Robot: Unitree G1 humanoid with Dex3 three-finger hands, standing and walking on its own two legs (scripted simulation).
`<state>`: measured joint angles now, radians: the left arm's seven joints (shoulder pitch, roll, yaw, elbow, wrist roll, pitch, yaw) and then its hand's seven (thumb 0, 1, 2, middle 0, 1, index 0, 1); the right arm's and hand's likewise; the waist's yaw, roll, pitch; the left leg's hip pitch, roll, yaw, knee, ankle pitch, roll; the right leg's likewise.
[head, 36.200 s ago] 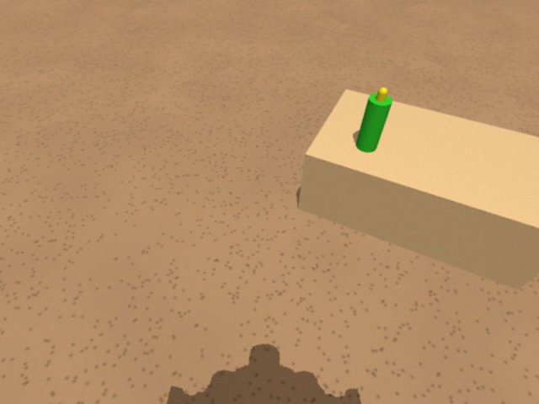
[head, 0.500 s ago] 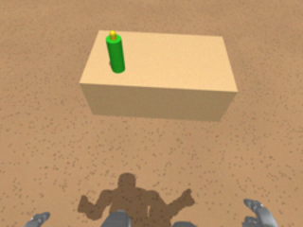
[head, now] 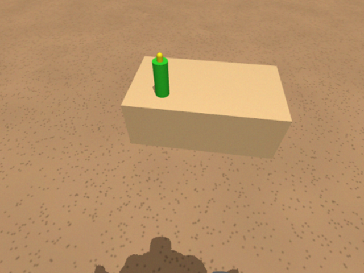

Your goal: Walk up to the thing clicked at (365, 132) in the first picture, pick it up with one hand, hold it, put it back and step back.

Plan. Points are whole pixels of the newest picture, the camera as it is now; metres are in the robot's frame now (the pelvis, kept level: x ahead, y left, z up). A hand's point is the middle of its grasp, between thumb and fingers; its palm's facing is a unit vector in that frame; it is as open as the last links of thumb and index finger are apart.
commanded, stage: step back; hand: left
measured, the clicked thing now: (161, 74) +1.20 +0.15 -0.26
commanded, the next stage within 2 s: stand in 0.74 s
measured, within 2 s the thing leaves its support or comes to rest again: neither
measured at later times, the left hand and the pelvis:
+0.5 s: hand out of the picture +0.09 +0.29 -0.15, palm faces +0.00 -0.93 -0.38, open 7.4 cm; pelvis +0.03 +0.02 +0.00, yaw -1 degrees
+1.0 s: hand out of the picture +0.15 +0.26 -0.13, palm faces -0.04 -0.94 -0.34, open 7.4 cm; pelvis +0.03 +0.02 +0.02, yaw -2 degrees
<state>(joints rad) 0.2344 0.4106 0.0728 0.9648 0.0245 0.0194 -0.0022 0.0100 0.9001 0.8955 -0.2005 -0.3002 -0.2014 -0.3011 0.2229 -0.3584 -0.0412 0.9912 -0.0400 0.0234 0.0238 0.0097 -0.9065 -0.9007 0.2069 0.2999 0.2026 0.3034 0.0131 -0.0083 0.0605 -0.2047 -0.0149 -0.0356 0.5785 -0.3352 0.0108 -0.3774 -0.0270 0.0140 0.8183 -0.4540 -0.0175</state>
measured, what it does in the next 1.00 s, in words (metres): stands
